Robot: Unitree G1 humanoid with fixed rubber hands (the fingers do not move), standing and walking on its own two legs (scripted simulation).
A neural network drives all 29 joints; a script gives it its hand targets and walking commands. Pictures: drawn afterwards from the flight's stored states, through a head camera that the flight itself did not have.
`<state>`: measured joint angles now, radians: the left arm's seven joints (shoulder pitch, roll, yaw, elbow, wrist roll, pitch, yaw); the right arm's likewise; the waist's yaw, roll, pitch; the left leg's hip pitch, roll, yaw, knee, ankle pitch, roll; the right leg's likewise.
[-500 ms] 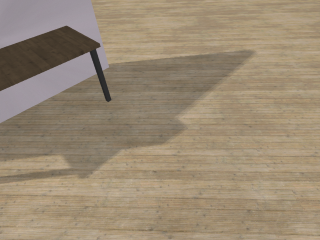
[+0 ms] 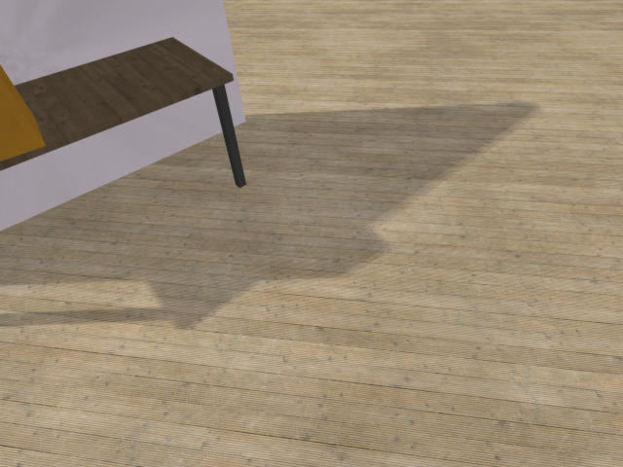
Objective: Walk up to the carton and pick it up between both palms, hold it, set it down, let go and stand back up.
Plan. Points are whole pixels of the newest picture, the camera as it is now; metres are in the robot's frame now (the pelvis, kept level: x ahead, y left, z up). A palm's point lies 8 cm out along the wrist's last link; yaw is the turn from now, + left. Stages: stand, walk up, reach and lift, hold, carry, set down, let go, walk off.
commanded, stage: walk up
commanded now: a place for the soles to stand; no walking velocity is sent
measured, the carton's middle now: out of the picture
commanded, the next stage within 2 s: none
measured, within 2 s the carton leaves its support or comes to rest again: neither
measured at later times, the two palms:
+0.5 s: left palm out of the picture +0.17 +0.44 -0.14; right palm (397, 455) +0.18 -0.08 -0.13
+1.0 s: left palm (4, 439) +0.20 +0.47 -0.11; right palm (276, 232) +0.59 +0.11 -0.11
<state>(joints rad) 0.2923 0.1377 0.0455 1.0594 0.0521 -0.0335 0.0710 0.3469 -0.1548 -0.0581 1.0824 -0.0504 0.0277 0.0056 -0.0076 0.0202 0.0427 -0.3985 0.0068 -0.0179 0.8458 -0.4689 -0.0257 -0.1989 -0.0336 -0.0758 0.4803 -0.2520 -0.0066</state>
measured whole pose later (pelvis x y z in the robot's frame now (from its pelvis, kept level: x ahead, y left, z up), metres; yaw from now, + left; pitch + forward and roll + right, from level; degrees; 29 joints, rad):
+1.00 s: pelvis +0.36 +0.27 +0.00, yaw +35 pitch -2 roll +0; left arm 0.46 0.23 0.01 0.83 0.05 -0.11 0.02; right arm 0.29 -0.31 -0.05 0.77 -0.05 -0.02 0.06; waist 0.05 0.05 0.04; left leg -0.62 0.04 -0.06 1.12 -0.25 -0.03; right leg -0.13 -0.10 -0.22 0.46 -0.29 0.01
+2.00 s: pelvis +0.69 +0.58 +0.01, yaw +47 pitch -3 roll +1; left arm 0.50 0.20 0.01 0.82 0.03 -0.09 0.01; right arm 0.26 -0.27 -0.02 0.77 -0.06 -0.02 0.04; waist 0.04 0.06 0.06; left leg -0.58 0.07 0.00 1.00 -0.22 -0.04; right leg -0.13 -0.05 -0.11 0.44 -0.27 -0.01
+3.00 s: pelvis +0.75 +0.74 -0.01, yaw +40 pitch -3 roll +1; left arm 0.22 0.23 -0.01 0.89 0.00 0.00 0.01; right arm 0.22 -0.25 0.02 0.92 0.00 0.02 -0.01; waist 0.01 -0.01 0.06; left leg -0.23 0.02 0.21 0.56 -0.28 0.05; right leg -0.34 0.02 0.02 0.58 -0.19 -0.03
